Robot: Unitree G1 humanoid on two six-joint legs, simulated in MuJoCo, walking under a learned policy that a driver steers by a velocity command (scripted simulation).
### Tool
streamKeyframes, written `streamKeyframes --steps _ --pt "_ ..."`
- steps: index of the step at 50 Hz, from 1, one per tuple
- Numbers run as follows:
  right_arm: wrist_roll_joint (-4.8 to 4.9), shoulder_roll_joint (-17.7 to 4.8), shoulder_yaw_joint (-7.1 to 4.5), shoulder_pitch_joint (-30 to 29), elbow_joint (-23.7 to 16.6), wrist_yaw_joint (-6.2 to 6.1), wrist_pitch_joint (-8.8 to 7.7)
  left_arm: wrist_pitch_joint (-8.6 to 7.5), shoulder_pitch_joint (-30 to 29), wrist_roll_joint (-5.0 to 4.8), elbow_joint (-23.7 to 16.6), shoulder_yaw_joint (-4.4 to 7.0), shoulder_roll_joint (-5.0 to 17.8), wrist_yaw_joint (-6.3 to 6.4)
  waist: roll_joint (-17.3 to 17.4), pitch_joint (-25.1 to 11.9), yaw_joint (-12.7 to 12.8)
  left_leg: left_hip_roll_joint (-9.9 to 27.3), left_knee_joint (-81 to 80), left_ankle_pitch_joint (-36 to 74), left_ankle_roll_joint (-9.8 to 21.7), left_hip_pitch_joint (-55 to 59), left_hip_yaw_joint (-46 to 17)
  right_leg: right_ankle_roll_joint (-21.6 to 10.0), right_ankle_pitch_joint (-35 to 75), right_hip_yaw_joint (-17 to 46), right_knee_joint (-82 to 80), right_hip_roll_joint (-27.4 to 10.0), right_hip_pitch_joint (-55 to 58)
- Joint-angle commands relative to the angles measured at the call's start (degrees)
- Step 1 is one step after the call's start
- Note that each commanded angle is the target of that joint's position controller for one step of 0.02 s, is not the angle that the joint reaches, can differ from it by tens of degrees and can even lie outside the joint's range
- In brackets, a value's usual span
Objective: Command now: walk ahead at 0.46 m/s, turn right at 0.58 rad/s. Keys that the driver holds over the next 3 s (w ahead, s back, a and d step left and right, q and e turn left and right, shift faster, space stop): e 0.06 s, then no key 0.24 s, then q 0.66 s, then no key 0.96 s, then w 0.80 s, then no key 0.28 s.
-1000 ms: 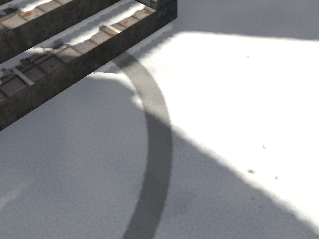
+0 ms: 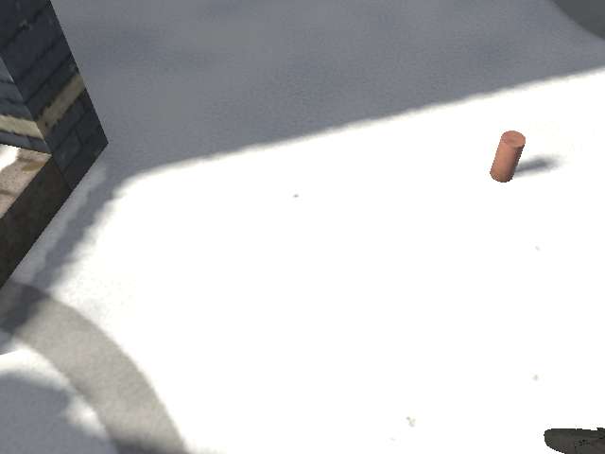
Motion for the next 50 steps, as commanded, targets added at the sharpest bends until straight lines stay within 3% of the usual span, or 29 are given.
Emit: streamKeyframes --steps 1,5,7,8,9,10,11,12,13,15,18,21,24,25,26,27,29,31,33,36,38,40,41,42,43,44,46,47,50 --pt "0.28 -2.53 -0.33 -5.06 -4.4 0.35 -0.55 -0.43 -0.77 -0.26 -3.6 2.86 10.46 0.85 -5.72 -1.36 0.32 -4.91 -10.94 11.07 -0.7 9.41 3.43 -7.51 13.47 8.06 -4.81 -10.24 -7.37" --pt "0.33 -4.98 -1.41 -5.27 -5.13 1.15 -1.11 0.98 1.83 -0.38 -2.25 2.7 9.34 1.57 -7.79 -3.94 0.25 -6.93 -17.12 10.6 1.46 11.85 1.72 -4.55 17.85 12.68 4.43 -11.97 0.13" --pt "-0.22 -5.61 -1.95 -0.72 -3.93 1.31 -1.6 1.33 -0.47 -0.11 -2.98 2.42 8.28 1.97 -8.69 -5.78 -2.45 -6.69 -20.02 11.21 3.96 16.41 2.32 -2.55 22.07 13.74 11.02 -11.7 2.54" --pt "-1.13 -6.51 -2.27 2.7 -3.34 1.09 -1.95 1.18 -1.31 0.07 -3.71 1.94 6.82 1.92 -7.89 -8.27 -4.34 -5.05 -22.1 18.89 5.67 23.37 2.64 -0.49 23.73 12.19 16.99 -8.78 1.46" --pt "-2.35 -9.49 -2.62 8.64 -3.31 0.8 -2.15 0.95 -1.21 1.18 -5.37 0.82 3.91 1.9 -1.48 -15.97 -6.38 4.95 -18.16 39.4 9.33 38.03 -5.95 2.31 9.39 8.9 31.27 -4.99 -5.54" --pt "-2.48 -10.79 -2.85 10.96 -2.15 1.03 -1.21 0.71 11.81 0.36 -3.65 0.05 1.98 1.55 15.22 -24.92 -1.96 19.61 -16.88 50.18 21.95 54.55 -25.76 6.24 -30.94 6.21 49.16 2.28 -19.81" --pt "0.02 -8.64 -2.71 10.65 -2.38 1.29 -0.23 1.02 14.33 -0.07 -1.81 0.84 7.99 1.31 11.3 -26.73 -2.37 20.01 -19.93 30.11 22.72 52.68 -32.6 7.39 -28.73 8.4 55.52 -1.66 -23.19" --pt "0.32 -5.37 -1.76 7.8 -3.47 1.04 0.48 1.94 6.93 -0.6 -2.15 1.63 10.4 1.45 5.94 -18.86 -4.45 16.13 -21.74 19.68 20.1 46.53 -25.36 8.59 -24.66 6.64 57.67 -3.43 -25.98" --pt "-0.28 -3.53 -0.79 4.78 -3.47 0.92 1.21 2.94 2.11 -0.35 -2.83 1.56 9.98 1.97 1.99 -14.11 -4.22 12.97 -23.44 13.47 17.88 39.4 -20.22 9.04 -21.4 4.58 55.51 -5.09 -25.81" --pt "-0.78 -1.82 0.3 0.32 -2.94 0.96 1.99 4.47 -0.52 0.34 -3.75 1.22 7.54 2.22 3.29 -7.36 -1.49 8.22 -27.19 9.73 15.68 25.76 -12.89 9.24 -18.33 2.97 45.69 -8.24 -19.67" --pt "-0.47 -3.79 -0.44 -0.06 -1.61 0.96 2.56 4.02 0.04 1.5 -3.04 -0.33 2.71 2.35 7.21 -7.59 -0.93 3.37 -27.74 17.78 15.44 20.74 -6.77 9.63 -16.47 -2.26 27.84 -7.6 -9.46" --pt "0.92 -6.76 -1.48 1.56 -1.3 0.59 3.63 3.79 -0.93 1.19 -2.28 0.08 4.34 2.26 6.44 -10.38 -1.55 4.52 -27.09 9.6 16.33 22.99 -9.66 9.01 -6.54 -2.8 17.89 -6.39 -4.6" --pt "1.81 -6.85 -1.53 1.04 -1.84 0.18 4.9 3.86 -3.42 1.78 -2.79 0.57 5.34 2.12 5.36 -6.4 -1.0 2.58 -27.73 -8.98 13.19 16.49 -12.01 5.93 0.08 -3.33 8.55 -5.95 0.72" --pt "1.63 -5.96 -1.27 1.87 -1.78 0.16 4.92 3.67 -3.92 2.27 -3.72 0.94 6.92 2.3 3.5 -5.78 -1.02 1.48 -26.24 -13.45 11.13 13.25 -12.07 4.02 0.62 -0.52 7.39 -9.33 3.0" --pt "1.28 -4.71 -1.09 2.7 -2.37 0.24 4.78 3.68 -4.3 2.54 -4.0 1.78 9.89 2.55 -2.42 -4.74 -2.2 -2.18 -23.28 -17.13 8.68 9.49 -8.07 1.6 -2.89 2.49 6.46 -13.39 2.92" --pt "1.35 -4.14 -1.04 2.6 -2.91 0.21 4.71 3.69 -4.0 2.39 -3.17 2.22 9.88 2.53 -9.19 -3.94 -2.62 -6.39 -17.92 -18.11 6.54 9.77 -1.74 -0.58 -6.84 4.92 3.71 -15.57 -0.49" --pt "1.47 -4.08 -1.56 4.04 -2.56 0.17 4.86 3.14 -6.83 2.51 -4.39 2.15 9.14 2.75 -15.25 -3.15 -2.68 -9.06 -3.82 -16.77 4.4 7.91 4.29 -4.17 2.03 11.03 -0.26 -22.62 -0.55" --pt "1.32 -5.9 -2.68 4.81 -2.76 0.24 5.63 2.08 -7.73 2.06 -5.23 2.08 8.67 3.22 -12.75 -3.95 -1.87 -6.51 9.91 -24.7 2.75 3.76 3.14 -7.69 21.04 12.46 1.59 -27.52 2.03" --pt "1.89 -3.84 -2.37 6.02 -2.92 0.33 6.64 1.88 -9.73 1.11 -5.14 2.22 8.72 3.26 -9.59 -4.33 -2.87 -4.55 11.14 -24.0 1.55 2.5 3.12 -6.61 27.96 7.65 3.48 -26.16 4.06" --pt "2.26 -2.57 -1.72 4.6 -4.34 1.18 7.34 3.04 -11.28 0.81 -4.89 2.9 9.97 3.0 -11.69 -5.52 -1.87 -4.84 2.55 -18.1 1.13 9.88 7.36 -4.54 28.02 0.56 4.78 -22.88 2.1" --pt "2.38 -3.81 -2.25 5.21 -5.1 1.93 7.67 3.46 -10.83 0.22 -4.42 3.13 10.44 2.85 -12.19 -6.38 -2.06 -5.86 -4.66 -13.79 2.0 14.16 9.35 -3.74 25.21 -1.12 6.8 -22.92 2.23" --pt "1.85 -4.65 -3.07 9.09 -4.06 1.81 7.87 3.19 -10.23 -0.66 -3.6 2.9 9.53 2.65 -9.85 -7.1 -4.0 -8.36 -16.04 -3.89 4.35 23.12 10.65 -0.43 18.08 -4.43 12.61 -21.27 -1.42" --pt "1.48 -7.86 -4.13 10.33 -4.41 1.11 7.71 2.86 -6.7 0.14 -2.45 2.55 7.6 2.28 -1.44 -7.59 -3.58 -4.85 -20.61 10.52 6.91 30.73 2.79 4.07 6.84 -9.16 22.32 -17.64 -8.12" --pt "0.65 -16.33 -5.72 11.02 -6.37 0.2 7.44 2.6 -7.63 3.43 -5.35 1.02 3.64 2.03 17.76 -7.39 -2.48 12.42 -21.95 36.2 16.97 39.02 -21.98 10.65 -26.11 -11.83 40.62 -8.93 -26.27" --pt "-1.33 -14.42 -4.81 14.41 -6.69 0.97 6.24 2.11 -13.25 2.35 -6.7 1.43 6.0 2.35 12.76 -13.48 -7.75 16.99 -24.47 34.43 25.6 38.12 -28.79 10.41 -30.96 -1.63 50.06 -6.3 -28.77" --pt "-1.33 -13.07 -4.32 12.38 -6.67 1.13 5.19 2.25 -14.62 0.91 -6.6 1.92 7.7 2.58 7.18 -10.65 -6.82 14.45 -24.44 29.68 24.27 36.91 -24.01 9.71 -27.13 -0.17 53.37 -7.39 -30.39" --pt "0.99 -10.28 -3.62 7.56 -6.98 0.0 5.03 2.71 -14.1 1.34 -4.96 2.3 8.03 3.54 2.29 -7.78 -4.68 9.21 -23.8 21.7 18.55 34.44 -17.8 9.29 -18.3 0.39 50.36 -9.09 -31.19" --pt "1.5 -9.83 -3.31 5.89 -7.32 -0.57 5.49 2.85 -13.35 1.44 -4.83 2.52 8.31 3.71 2.69 -7.55 -3.47 7.35 -24.31 20.52 17.34 31.75 -15.91 9.54 -15.41 0.55 48.4 -9.08 -28.46" --pt "0.95 -8.56 -2.81 5.48 -7.9 -1.58 6.19 2.72 -10.81 0.82 -3.44 1.98 6.44 3.08 3.92 -9.35 -2.62 5.25 -24.95 19.34 16.76 31.26 -13.01 10.39 -10.3 -0.81 43.68 -7.42 -24.65"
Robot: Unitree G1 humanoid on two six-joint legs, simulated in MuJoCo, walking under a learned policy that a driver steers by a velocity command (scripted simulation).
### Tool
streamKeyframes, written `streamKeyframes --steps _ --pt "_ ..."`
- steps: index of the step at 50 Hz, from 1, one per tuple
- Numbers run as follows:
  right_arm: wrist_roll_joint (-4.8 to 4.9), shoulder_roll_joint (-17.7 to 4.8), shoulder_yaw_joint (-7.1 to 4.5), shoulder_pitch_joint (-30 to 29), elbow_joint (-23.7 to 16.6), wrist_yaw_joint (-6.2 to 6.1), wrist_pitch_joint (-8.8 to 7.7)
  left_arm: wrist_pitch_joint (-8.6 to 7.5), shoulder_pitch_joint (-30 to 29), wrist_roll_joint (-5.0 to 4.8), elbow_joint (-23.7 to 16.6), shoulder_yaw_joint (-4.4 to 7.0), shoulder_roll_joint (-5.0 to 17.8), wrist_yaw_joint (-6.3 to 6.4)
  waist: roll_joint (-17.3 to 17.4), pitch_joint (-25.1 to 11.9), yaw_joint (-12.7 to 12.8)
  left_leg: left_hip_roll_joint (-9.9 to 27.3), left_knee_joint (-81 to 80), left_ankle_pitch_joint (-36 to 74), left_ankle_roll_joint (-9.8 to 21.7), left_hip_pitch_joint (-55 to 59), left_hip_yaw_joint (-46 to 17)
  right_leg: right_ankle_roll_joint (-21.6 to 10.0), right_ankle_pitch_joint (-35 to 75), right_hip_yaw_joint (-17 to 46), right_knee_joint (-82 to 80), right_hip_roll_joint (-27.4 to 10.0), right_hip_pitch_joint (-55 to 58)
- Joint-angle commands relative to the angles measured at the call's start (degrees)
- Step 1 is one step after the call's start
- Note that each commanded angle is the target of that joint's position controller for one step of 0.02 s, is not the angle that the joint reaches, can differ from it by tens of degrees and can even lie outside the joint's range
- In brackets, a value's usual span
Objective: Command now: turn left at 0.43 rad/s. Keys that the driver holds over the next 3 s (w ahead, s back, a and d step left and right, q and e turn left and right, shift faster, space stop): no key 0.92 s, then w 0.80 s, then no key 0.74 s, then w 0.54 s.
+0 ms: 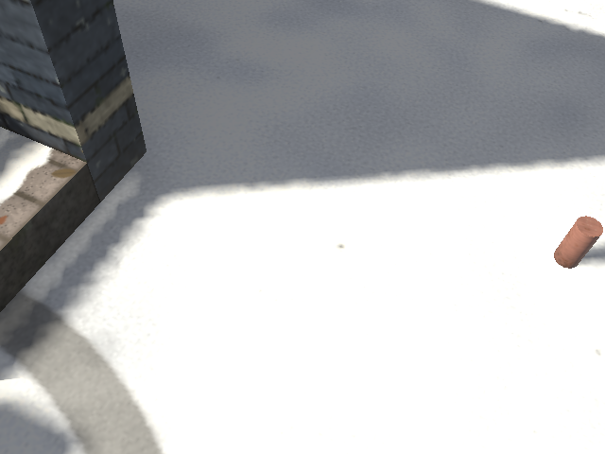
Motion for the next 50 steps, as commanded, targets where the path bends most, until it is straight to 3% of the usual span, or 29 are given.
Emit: streamKeyframes --steps 1,5,9,12,13,14,15,16,17,20,28,46,47,49,50 --pt "0.0 -8.63 -2.32 -1.61 -4.34 -1.33 -0.42 -0.76 1.08 -0.33 -2.69 0.83 3.76 -0.07 7.07 -9.66 0.87 13.87 -7.97 23.65 9.17 12.35 -14.76 0.72 4.56 1.88 -5.03 -0.79 -2.76" --pt "-0.42 -8.56 -2.19 -1.76 -4.02 -1.54 0.07 -0.71 -0.27 -0.29 -2.68 0.09 2.9 -0.64 8.92 -8.23 -0.31 13.18 -9.22 12.76 9.26 8.76 -15.25 0.93 5.85 1.47 -15.47 -1.35 3.22" --pt "-0.71 -8.08 -1.75 -2.2 -3.43 -0.68 0.35 -1.25 -0.34 -0.56 -2.74 0.13 3.77 -1.31 9.81 -5.67 -1.27 13.25 -9.5 5.58 9.71 5.37 -17.94 -0.11 4.47 0.62 -23.47 -1.21 8.81" --pt "-0.05 -6.17 -0.72 -3.76 -2.74 -0.41 0.43 -2.16 2.61 -0.36 -1.58 -0.23 2.48 -2.12 8.52 -5.33 1.22 11.44 -6.99 5.69 7.35 3.83 -17.9 -2.01 13.13 -0.77 -38.86 -0.6 17.28" --pt "-0.15 -4.99 -0.26 -1.91 -1.94 -0.34 0.12 -2.49 3.0 0.42 -1.52 -0.35 2.92 -2.36 6.85 -5.7 1.26 9.88 -6.34 4.45 4.87 2.26 -17.14 -3.08 19.38 0.91 -43.22 -2.04 21.83" --pt "-1.11 -3.81 0.16 -0.25 -1.61 -0.22 -0.44 -2.7 3.96 1.35 -1.97 0.0 5.73 -2.23 2.15 -6.9 0.23 7.12 -2.7 0.46 1.71 -0.22 -14.16 -5.2 28.27 6.23 -43.42 -8.09 26.1" --pt "-1.23 -3.02 0.05 3.06 -1.6 0.17 -0.96 -2.62 1.45 1.42 -1.28 0.5 8.3 -2.26 -7.18 -6.86 -4.41 1.46 -1.28 -5.9 -1.01 -0.15 -7.02 -9.27 28.54 9.44 -41.87 -10.96 23.32" --pt "-1.91 -4.0 0.05 1.25 -1.07 0.09 -1.02 -2.71 -0.16 1.22 -1.83 -0.45 4.09 -2.53 -7.53 -7.01 -2.78 1.79 -1.06 -5.23 -3.07 4.41 -5.33 -10.88 20.21 10.09 -43.97 -10.81 18.62" --pt "-1.76 -4.86 -0.34 -1.05 -1.21 0.03 -0.82 -2.85 -0.84 1.25 -1.9 -0.97 2.65 -2.67 -6.85 -5.58 -1.89 1.82 -1.18 -3.37 -3.34 5.33 -5.27 -9.48 14.41 8.68 -44.35 -8.81 17.12" --pt "-1.37 -4.32 -0.38 -1.87 -1.0 -0.22 0.1 -3.56 0.43 0.99 -1.36 -1.0 3.82 -2.5 -4.79 -3.14 -0.64 2.5 -1.95 -0.11 -2.17 4.33 -6.61 -6.71 11.64 5.64 -43.1 -6.0 16.49" --pt "-0.97 -2.75 -0.35 -0.2 0.96 -0.52 -0.85 -3.04 2.72 0.49 -0.38 -1.68 2.67 -1.81 1.66 -3.38 0.94 3.15 -2.78 3.7 -2.32 3.28 -7.8 -6.47 14.61 3.36 -39.66 -3.64 19.39" --pt "-0.82 -2.36 -0.59 2.3 4.54 -2.08 -0.63 -3.29 3.17 0.09 5.86 -2.45 1.72 -2.41 1.46 -2.36 0.63 3.53 -2.68 8.24 -3.18 7.79 -7.53 -6.45 15.25 2.5 -41.29 -2.19 18.2" --pt "-0.84 -1.76 -0.45 3.21 5.34 -2.14 -0.54 -3.22 4.09 0.15 6.78 -2.57 1.38 -2.39 1.12 -3.5 0.66 2.79 -2.81 3.5 -3.18 8.43 -6.68 -6.64 9.72 2.32 -42.22 -1.82 18.49" --pt "-0.27 -2.14 -0.72 3.42 5.87 -2.33 -0.59 -2.87 4.99 -0.6 7.67 -1.84 3.66 -2.05 -1.65 -0.44 1.22 -0.32 0.5 -14.07 -2.59 3.51 -3.12 -9.17 -8.54 4.86 -44.64 -2.41 17.07" --pt "0.0 -2.04 -0.69 2.37 5.31 -2.3 -1.13 -2.92 6.43 -0.93 8.01 -1.52 4.83 -1.81 -3.86 2.01 2.07 -0.96 3.83 -18.21 -2.5 -1.46 -1.41 -11.8 -16.81 10.04 -47.75 -5.72 17.13"
Over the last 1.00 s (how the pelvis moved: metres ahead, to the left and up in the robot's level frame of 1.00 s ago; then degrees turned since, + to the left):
0.20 0.08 -0.01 11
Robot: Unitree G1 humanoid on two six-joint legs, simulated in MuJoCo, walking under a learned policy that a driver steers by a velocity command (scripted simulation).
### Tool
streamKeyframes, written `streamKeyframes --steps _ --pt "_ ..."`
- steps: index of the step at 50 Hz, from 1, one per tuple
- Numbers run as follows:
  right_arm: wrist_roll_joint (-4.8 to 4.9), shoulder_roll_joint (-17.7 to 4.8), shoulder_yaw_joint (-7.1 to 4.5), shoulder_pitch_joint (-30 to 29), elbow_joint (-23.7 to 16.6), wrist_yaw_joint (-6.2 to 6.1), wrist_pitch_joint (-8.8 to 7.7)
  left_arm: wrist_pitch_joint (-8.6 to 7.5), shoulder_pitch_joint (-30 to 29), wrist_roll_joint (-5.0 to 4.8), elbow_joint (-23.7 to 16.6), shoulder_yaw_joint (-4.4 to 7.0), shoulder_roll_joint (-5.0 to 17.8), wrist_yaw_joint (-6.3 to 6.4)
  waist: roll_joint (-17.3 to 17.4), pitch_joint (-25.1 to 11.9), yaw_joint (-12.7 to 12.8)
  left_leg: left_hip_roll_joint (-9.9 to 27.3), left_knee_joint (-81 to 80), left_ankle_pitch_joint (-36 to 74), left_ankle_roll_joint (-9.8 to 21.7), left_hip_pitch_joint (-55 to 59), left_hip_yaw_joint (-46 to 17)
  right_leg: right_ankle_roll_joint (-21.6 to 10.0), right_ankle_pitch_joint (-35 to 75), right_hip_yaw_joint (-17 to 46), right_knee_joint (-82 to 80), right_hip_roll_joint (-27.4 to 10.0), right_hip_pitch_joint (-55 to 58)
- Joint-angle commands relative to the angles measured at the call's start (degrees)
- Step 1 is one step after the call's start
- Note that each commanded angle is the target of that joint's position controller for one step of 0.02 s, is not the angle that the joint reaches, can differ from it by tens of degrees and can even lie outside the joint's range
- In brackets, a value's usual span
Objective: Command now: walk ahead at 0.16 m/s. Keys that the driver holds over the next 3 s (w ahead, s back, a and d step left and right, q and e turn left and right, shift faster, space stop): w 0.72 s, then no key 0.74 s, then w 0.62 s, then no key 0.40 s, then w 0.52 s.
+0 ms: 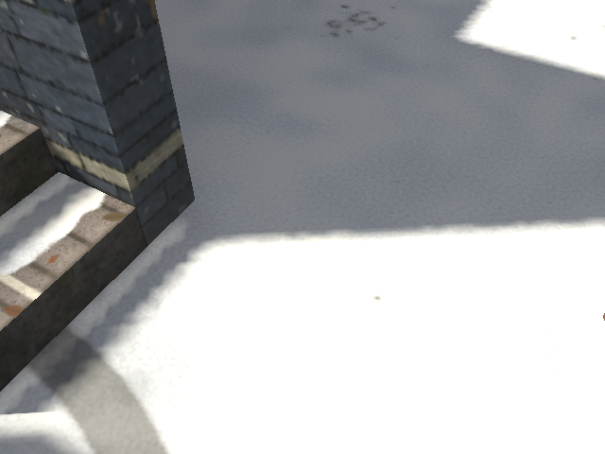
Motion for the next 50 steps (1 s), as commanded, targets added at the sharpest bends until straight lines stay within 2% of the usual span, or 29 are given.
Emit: streamKeyframes --steps 1,2,4,6,8,9,10,11,12,13,14,16,17,20,24,27,30,32,33,34,35,36,37,38,39,41,44,46,50 --pt "0.95 -5.1 -1.39 -2.26 -4.03 -0.07 -2.05 -0.77 3.65 -0.81 -1.13 2.6 10.62 0.68 -8.72 5.01 2.02 -1.42 5.81 -10.87 1.15 -11.1 5.42 -9.13 -29.99 19.36 -17.82 -13.03 -1.51" --pt "1.56 -4.81 -1.24 -4.26 -4.92 0.23 -3.19 -1.1 3.95 -0.83 -0.91 3.11 12.2 0.8 -10.41 7.71 2.36 0.83 9.62 -7.85 1.24 -14.09 6.18 -12.23 -31.05 26.36 -20.97 -18.54 -2.13" --pt "1.86 -5.88 -1.56 -5.71 -5.26 1.07 -4.93 -1.77 3.98 -0.57 -0.96 3.31 12.22 0.91 -9.11 8.2 2.75 4.21 13.55 -8.77 2.11 -17.92 4.4 -13.78 -23.78 28.7 -21.85 -21.03 0.01" --pt "1.96 -5.59 -1.44 -4.66 -4.69 2.01 -5.89 -1.87 2.21 -1.4 -1.58 3.27 11.93 0.45 -8.23 6.09 1.67 4.99 7.2 -8.96 3.05 -14.03 5.69 -11.64 -15.9 22.56 -20.97 -18.4 1.38" --pt "1.55 -4.77 -1.7 0.37 -1.58 2.5 -6.37 -1.38 -0.7 -2.21 -2.01 3.24 11.92 0.03 -7.25 3.0 -1.58 1.6 -3.64 3.86 2.81 2.91 10.25 -8.73 -8.17 13.01 -17.54 -12.59 -5.73" --pt "1.4 -5.35 -2.32 4.7 0.64 2.48 -6.17 -1.23 -0.01 -1.85 -1.78 2.96 10.94 -0.06 -6.11 0.88 -3.07 -0.19 -4.53 6.5 2.05 10.49 11.21 -7.62 -5.95 10.25 -13.87 -10.35 -8.76" --pt "1.65 -6.45 -2.96 9.84 2.04 2.24 -5.93 -1.51 -0.54 -1.39 -1.91 2.26 8.89 -0.22 -3.75 -1.03 -5.39 1.68 -5.53 5.11 2.65 17.3 8.05 -5.79 -3.13 7.28 -7.32 -8.18 -12.64" --pt "1.56 -10.46 -3.91 16.83 2.7 1.63 -5.88 -2.12 -2.35 -0.29 -3.37 0.81 4.36 -0.67 8.49 -3.35 -7.85 13.23 -13.29 -1.17 6.67 24.0 -9.31 -1.76 -3.23 0.69 12.2 -2.58 -20.14" --pt "0.96 -15.44 -4.69 19.74 2.75 2.39 -6.21 -3.43 -2.32 -1.37 -5.78 1.1 4.86 -0.57 18.14 -3.19 -7.23 23.87 -21.68 -10.59 15.49 26.32 -32.88 -0.53 -13.94 0.69 25.85 1.86 -31.76" --pt "0.65 -11.79 -3.53 15.18 1.84 2.59 -6.76 -4.17 -2.24 -2.53 -5.41 2.06 8.88 -0.65 9.77 1.09 -5.01 25.26 -22.45 -16.33 17.04 22.48 -33.26 -1.52 -13.35 4.55 34.06 -2.6 -36.48" --pt "0.54 -9.38 -2.73 11.49 0.72 2.64 -7.11 -4.63 -2.12 -3.07 -5.05 2.23 9.5 -1.18 6.34 4.03 -3.55 22.8 -22.71 -15.99 15.26 20.79 -27.14 -2.84 -7.1 4.98 35.77 -5.16 -38.66" --pt "0.41 -8.53 -1.99 7.75 -0.27 3.01 -7.06 -4.96 -2.63 -1.62 -4.34 2.4 8.97 -1.57 3.24 4.71 -2.15 18.67 -24.01 -3.52 12.18 18.6 -17.1 -2.9 1.66 3.57 32.82 -8.03 -37.89" --pt "0.2 -7.13 -1.41 7.84 -0.11 3.02 -6.78 -4.82 -3.07 -1.23 -4.24 2.43 8.46 -2.01 3.73 4.17 -1.89 16.71 -24.48 3.55 10.95 17.35 -12.49 -2.43 4.52 2.84 30.99 -8.85 -35.85" --pt "0.5 -7.63 -1.33 11.18 1.37 2.51 -6.17 -4.28 -5.48 -0.58 -5.11 1.74 5.98 -2.69 3.94 3.39 -2.55 14.13 -24.85 18.98 11.04 16.26 -4.39 0.23 10.15 -0.48 25.11 -8.18 -35.1" --pt "0.53 -9.49 -1.38 13.0 2.53 1.43 -5.71 -4.43 -14.72 -0.69 -8.95 0.48 3.87 -2.96 3.91 5.17 -4.45 11.97 -26.94 19.29 10.49 10.01 1.28 2.32 20.33 -3.06 7.94 -5.45 -27.91" --pt "1.15 -10.35 -1.61 14.5 3.97 1.28 -5.86 -4.53 -18.11 -1.26 -10.83 0.43 4.86 -3.47 4.5 6.65 -4.35 14.28 -27.62 18.47 10.35 10.84 1.53 1.34 23.44 -2.31 1.69 -4.32 -24.37" --pt "1.5 -10.82 -2.04 13.39 4.52 1.19 -5.37 -4.87 -17.5 -1.25 -11.55 1.06 7.04 -4.08 4.61 5.24 -1.93 16.86 -23.47 27.43 8.89 17.63 2.07 -1.36 20.18 -1.26 -1.4 -3.8 -22.72" --pt "0.83 -12.16 -2.51 12.1 4.21 1.12 -4.51 -4.73 -10.42 -1.19 -9.91 2.41 9.76 -3.81 6.67 -0.96 2.1 16.38 -13.61 47.62 7.54 20.51 3.26 -3.56 15.71 -3.47 -0.61 -0.68 -12.8" --pt "0.46 -11.58 -2.22 11.64 3.96 1.05 -3.86 -4.43 -1.24 -1.29 -7.21 3.72 11.9 -3.32 6.39 -6.66 6.58 13.92 -2.35 53.38 6.05 18.01 5.22 -5.21 15.45 -4.77 -1.08 0.68 -1.04" --pt "-0.31 -10.04 -1.37 12.38 2.76 0.92 -3.69 -4.08 9.16 -0.69 -5.12 4.66 15.06 -2.62 2.32 -14.7 10.04 11.65 14.31 39.72 4.47 5.35 5.95 -8.58 14.28 4.98 1.59 -8.09 17.62" --pt "0.07 -0.54 1.2 21.52 2.57 1.98 -4.85 -3.9 14.3 -0.11 -3.34 5.72 19.38 -2.87 -15.26 -24.66 5.05 -0.05 37.2 -2.56 0.37 -17.68 5.32 -18.96 -2.82 35.27 -5.04 -22.94 37.8" --pt "1.59 -5.67 0.23 18.35 3.67 2.12 -6.31 -4.0 13.11 -0.69 -3.29 4.19 13.46 -2.98 -12.63 -23.52 7.1 0.13 44.51 -13.61 1.42 -23.97 -2.17 -17.7 -10.68 44.86 -14.33 -22.67 35.76" --pt "3.25 -10.05 -1.11 11.07 1.28 2.15 -7.12 -4.12 6.7 -0.54 -4.19 3.45 11.48 -2.72 -9.96 -11.76 5.9 2.88 46.25 -10.18 1.88 -28.16 -0.49 -14.76 -2.63 34.69 -15.1 -21.31 25.97" --pt "2.9 -10.35 -1.03 7.54 0.51 1.69 -7.49 -4.22 1.43 -0.05 -5.39 3.0 10.29 -2.6 -3.7 -7.04 3.7 5.89 43.82 -5.15 1.8 -25.03 1.15 -13.51 11.65 25.95 -15.13 -19.63 15.95" --pt "1.68 -10.09 -1.4 6.07 0.62 1.25 -7.29 -4.42 -1.58 0.48 -5.69 2.63 8.84 -2.77 -1.25 -4.04 1.65 7.65 40.81 -3.16 1.14 -21.71 2.18 -12.76 25.5 18.82 -15.29 -17.38 7.95" --pt "0.93 -8.05 -1.45 9.0 1.42 0.89 -5.77 -5.07 -2.93 1.34 -4.84 2.11 6.98 -3.17 -3.52 -4.7 -1.68 9.27 36.51 -1.97 0.31 -14.04 2.17 -12.29 39.53 10.75 -16.53 -14.37 0.78" --pt "0.36 -6.49 -1.14 8.65 1.07 0.16 -4.06 -5.69 -3.35 1.15 -2.83 2.1 8.35 -2.91 -4.51 -3.84 -3.31 8.91 28.48 0.89 -1.49 -12.08 3.93 -12.92 48.91 4.54 -18.02 -13.1 -3.93" --pt "-0.12 -5.83 -0.67 4.9 -0.22 0.0 -3.58 -4.99 -3.64 1.01 -1.96 2.25 9.58 -2.22 -4.4 -3.95 -2.81 9.11 20.0 6.04 -2.24 -11.61 4.48 -12.34 48.65 1.78 -18.03 -11.93 -4.12" --pt "0.51 -6.34 -0.3 -2.43 -1.52 0.53 -3.42 -3.23 -0.67 0.63 0.39 2.33 11.33 -1.37 -3.71 -4.66 0.55 7.68 7.44 15.31 -2.44 -9.03 5.23 -11.1 41.11 0.98 -17.55 -11.5 -0.78"
Over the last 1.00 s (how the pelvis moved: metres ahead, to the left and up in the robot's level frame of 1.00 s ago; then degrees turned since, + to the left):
0.03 -0.05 0.00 5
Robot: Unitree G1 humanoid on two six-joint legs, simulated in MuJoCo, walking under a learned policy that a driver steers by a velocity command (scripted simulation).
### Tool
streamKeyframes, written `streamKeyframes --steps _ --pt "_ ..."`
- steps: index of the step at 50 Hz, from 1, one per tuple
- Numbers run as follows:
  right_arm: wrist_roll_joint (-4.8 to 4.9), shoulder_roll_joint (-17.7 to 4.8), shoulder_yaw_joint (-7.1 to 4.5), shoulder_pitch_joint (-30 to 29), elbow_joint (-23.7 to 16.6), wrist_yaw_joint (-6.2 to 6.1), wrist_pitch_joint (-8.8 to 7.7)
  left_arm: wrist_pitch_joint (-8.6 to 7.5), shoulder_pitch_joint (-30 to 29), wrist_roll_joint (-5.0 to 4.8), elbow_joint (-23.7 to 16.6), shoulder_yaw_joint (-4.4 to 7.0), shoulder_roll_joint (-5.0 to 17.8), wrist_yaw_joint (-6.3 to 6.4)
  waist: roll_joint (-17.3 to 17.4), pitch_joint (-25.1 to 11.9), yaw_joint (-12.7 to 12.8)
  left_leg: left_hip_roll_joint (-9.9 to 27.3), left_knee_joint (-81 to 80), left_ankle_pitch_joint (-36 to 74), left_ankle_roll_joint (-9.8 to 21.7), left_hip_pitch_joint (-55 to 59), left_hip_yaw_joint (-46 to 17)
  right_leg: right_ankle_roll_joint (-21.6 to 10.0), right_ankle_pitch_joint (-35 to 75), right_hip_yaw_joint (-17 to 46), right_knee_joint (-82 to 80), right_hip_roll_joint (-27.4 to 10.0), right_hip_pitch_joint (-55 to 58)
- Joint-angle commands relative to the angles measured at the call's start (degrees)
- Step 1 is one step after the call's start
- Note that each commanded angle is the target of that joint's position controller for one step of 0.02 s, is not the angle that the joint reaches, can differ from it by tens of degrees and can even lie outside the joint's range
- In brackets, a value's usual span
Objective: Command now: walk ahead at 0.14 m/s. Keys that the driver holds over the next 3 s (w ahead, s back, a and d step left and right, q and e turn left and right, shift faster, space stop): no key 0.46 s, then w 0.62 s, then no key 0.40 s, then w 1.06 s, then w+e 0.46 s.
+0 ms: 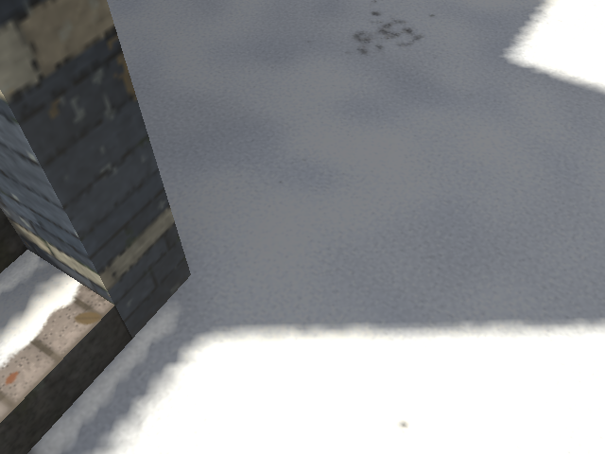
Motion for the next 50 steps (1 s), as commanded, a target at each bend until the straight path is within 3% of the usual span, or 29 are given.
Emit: streamKeyframes --steps 1,3,4,5,6,7,8,9,10,13,19,23,24,27,29,31,32,33,34,36,37,38,39,40,41,42,43,46,50 --pt "0.3 -3.3 -0.45 2.12 -1.8 0.21 0.16 0.28 -2.5 -0.34 -2.31 1.76 9.85 0.75 -5.94 -6.27 -1.7 -1.02 -6.41 5.41 -0.25 11.41 0.67 -8.22 28.57 5.68 -2.37 -15.35 -1.95" --pt "0.13 -4.4 -0.7 0.33 -2.46 0.38 0.08 1.08 -2.3 -0.5 -1.38 1.71 10.0 0.86 -6.17 -5.7 -1.42 -1.58 -9.85 3.08 0.49 12.04 0.38 -7.99 25.25 7.35 -0.25 -16.43 -0.09" --pt "-0.32 -5.01 -0.81 0.7 -2.5 0.62 0.11 1.32 -3.04 -0.34 -1.21 1.68 9.93 0.85 -6.31 -5.9 -2.23 -2.0 -12.8 3.17 1.04 14.24 0.28 -7.2 23.99 7.39 1.92 -15.96 0.18" --pt "-0.69 -5.37 -1.05 2.21 -1.94 0.7 0.01 1.57 -3.77 -0.84 -1.11 1.41 9.12 0.92 -5.89 -6.39 -3.67 -2.82 -17.7 6.65 1.98 18.04 1.25 -5.46 20.69 7.13 4.81 -14.49 -0.12" --pt "-1.13 -7.33 -1.55 3.3 -1.55 0.42 -0.11 1.53 -1.05 -0.65 -0.47 0.77 7.21 0.92 -3.76 -7.13 -3.56 -1.14 -21.88 17.4 3.22 23.34 -0.63 -2.5 16.01 6.83 7.86 -11.53 -1.16" --pt "-1.56 -10.3 -1.96 3.93 -1.94 -0.04 0.15 1.06 2.42 0.89 -0.26 0.12 5.61 0.9 0.64 -9.84 -1.44 4.51 -19.12 34.66 5.41 30.37 -5.79 0.23 5.81 5.25 11.62 -7.83 -4.55" --pt "-1.81 -8.72 -1.26 1.96 -1.66 -0.2 0.96 1.01 8.75 1.0 1.46 -0.65 2.54 0.86 8.13 -12.12 2.23 9.12 -17.48 37.65 11.77 34.49 -10.22 3.02 -9.8 3.78 12.79 -5.5 -9.02" --pt "-1.57 -4.71 -0.45 0.94 -1.7 0.29 1.49 1.62 6.32 0.47 1.61 -0.54 4.18 1.28 7.58 -12.22 0.24 8.77 -18.86 29.12 13.12 31.77 -11.62 4.11 -12.99 3.96 12.7 -6.07 -7.42" --pt "-1.4 -3.73 -0.13 -1.48 -2.23 0.62 1.85 2.57 2.21 0.69 0.72 -0.38 5.69 1.61 5.0 -10.55 -0.07 6.58 -19.61 20.72 11.32 28.52 -10.78 4.42 -11.27 4.29 10.58 -6.29 -6.29" --pt "-0.9 -5.85 -0.56 -3.85 -2.5 1.13 1.35 4.62 0.27 0.48 1.69 0.06 8.39 2.56 1.35 -6.97 -0.85 0.96 -18.47 14.51 6.5 24.54 -4.88 3.31 -4.54 4.74 7.43 -6.75 -4.28" --pt "-0.62 -5.33 -0.46 -2.66 0.06 0.87 0.74 5.25 -0.35 0.05 3.71 0.04 7.66 2.94 -1.17 -8.46 -1.65 -0.3 -15.57 23.09 6.79 26.97 -2.67 3.22 3.89 4.95 8.03 -7.33 -1.0" --pt "-0.5 -5.37 -0.46 -3.9 0.92 0.7 1.33 5.89 -0.55 0.05 4.88 0.03 7.19 3.09 -2.06 -6.84 -1.52 -0.77 -16.1 18.67 6.85 25.67 -2.16 3.16 2.26 4.67 7.65 -7.15 -1.03" --pt "-0.46 -4.77 -0.33 -3.15 1.72 0.72 1.5 5.97 0.75 0.03 5.6 -0.15 6.46 3.02 -1.88 -7.76 -1.24 -1.4 -16.83 10.77 6.57 26.02 -1.75 2.9 -3.5 4.23 6.7 -6.75 -0.61" --pt "0.15 -6.47 -1.13 -3.29 2.27 0.41 2.12 5.55 0.27 -0.61 5.27 0.14 7.34 2.97 -2.75 -0.65 -1.81 -3.03 -18.58 -23.42 6.68 19.84 -2.05 -0.28 -24.92 4.74 6.69 -6.44 -7.16" --pt "0.29 -6.31 -1.19 -4.53 1.87 0.49 1.16 4.06 1.49 -0.79 4.7 0.16 7.52 2.91 -2.5 3.29 -0.91 -3.0 -18.63 -27.85 7.06 14.61 -3.05 -2.27 -29.16 7.41 5.75 -8.05 -8.17" --pt "0.69 -4.64 -0.91 -7.03 0.84 1.24 -0.63 2.25 5.3 -1.15 5.45 0.7 9.4 2.69 -6.32 4.32 0.58 -5.56 -12.44 -21.68 5.98 8.77 0.42 -5.19 -29.42 14.08 1.73 -12.42 -3.26" --pt "1.04 -3.81 -0.73 -9.13 -0.11 1.82 -1.65 1.47 6.66 -1.38 5.85 1.36 11.57 2.54 -10.42 5.37 1.03 -7.18 -6.89 -14.97 4.92 4.12 4.17 -7.4 -26.77 20.41 -2.22 -17.35 0.86" --pt "1.23 -3.98 -0.71 -9.82 -0.71 2.33 -2.57 0.87 5.39 -1.55 5.67 1.93 13.11 2.38 -12.25 7.26 0.24 -6.12 -4.94 -11.93 4.86 -0.27 5.48 -9.03 -18.86 24.42 -3.05 -22.0 4.07" --pt "1.13 -4.27 -0.72 -9.72 -0.74 2.73 -3.3 0.45 5.39 -1.66 5.45 1.85 12.03 2.23 -11.23 6.9 0.11 -4.96 -4.85 -12.51 5.23 -1.02 4.92 -9.42 -9.46 24.63 -1.59 -23.37 6.26" --pt "1.47 -4.22 -0.98 -4.61 0.7 3.5 -3.86 0.49 3.25 -1.9 4.45 1.76 11.22 1.8 -10.01 3.91 -2.99 -5.52 -11.39 -12.28 6.6 8.03 6.26 -7.26 3.18 18.97 2.55 -21.0 5.47" --pt "1.74 -5.19 -1.83 3.06 3.82 3.45 -3.58 0.71 1.33 -1.96 3.7 1.65 10.73 1.62 -9.17 0.37 -6.45 -7.3 -14.89 -7.8 7.81 21.4 6.13 -4.56 10.2 13.89 7.15 -17.15 0.03" --pt "1.34 -8.02 -3.03 13.08 6.62 3.27 -3.47 0.18 -1.14 -1.72 1.75 1.23 9.74 1.29 -4.16 -2.85 -10.53 -2.96 -18.37 -7.84 10.98 34.79 -4.1 -0.68 17.91 6.05 22.26 -9.95 -9.19" --pt "0.79 -13.8 -4.43 21.58 8.35 3.03 -2.96 -1.12 -0.6 -1.08 -0.22 0.36 6.82 1.02 10.35 -8.95 -12.2 9.21 -25.99 -8.05 17.81 49.09 -26.15 3.49 2.42 1.2 44.87 -3.04 -23.66" --pt "-0.34 -9.27 -2.52 19.43 8.08 3.01 -2.94 -2.3 -0.58 -1.47 -0.61 0.55 7.44 0.44 9.76 -8.61 -9.69 15.19 -30.3 -2.09 19.25 48.09 -34.71 2.58 -22.52 7.88 55.3 -3.48 -30.62" --pt "-0.39 -6.86 -1.55 14.25 6.51 2.97 -3.06 -2.58 0.03 -3.35 -0.49 1.11 9.06 -0.23 5.38 -4.25 -7.01 15.22 -30.1 -1.45 18.14 42.56 -28.22 0.96 -21.47 9.48 59.24 -6.95 -32.47" --pt "-0.22 -5.0 -0.96 10.66 5.24 3.04 -3.09 -2.37 -0.51 -3.93 -0.7 0.98 8.32 -0.45 1.12 -2.2 -5.4 12.91 -31.55 -3.06 16.55 38.68 -22.07 0.16 -16.55 8.81 57.98 -9.73 -32.8" --pt "0.04 -4.08 -0.41 8.77 4.75 3.27 -3.08 -1.89 -1.1 -3.46 -0.94 1.03 7.32 -0.45 -1.07 0.75 -4.44 10.57 -33.5 -2.72 15.37 35.09 -16.92 0.31 -12.46 7.82 54.39 -11.58 -33.22" --pt "-0.09 -4.51 -0.01 9.42 5.42 2.81 -2.46 -0.51 -0.75 -1.74 -1.61 1.06 5.34 -0.56 1.28 1.57 -2.87 6.54 -37.14 1.43 13.9 29.62 -8.56 2.92 -6.2 5.18 48.92 -13.25 -30.04" --pt "-0.27 -6.08 -0.38 12.81 6.47 1.76 -1.81 -0.73 -8.1 -1.15 -5.66 0.47 3.83 -0.49 0.83 2.9 -4.38 5.37 -39.12 3.59 14.05 27.49 -3.3 5.76 2.48 3.43 34.22 -12.63 -31.12"
Over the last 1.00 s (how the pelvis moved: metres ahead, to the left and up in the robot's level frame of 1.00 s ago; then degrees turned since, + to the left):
0.41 -0.01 0.01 0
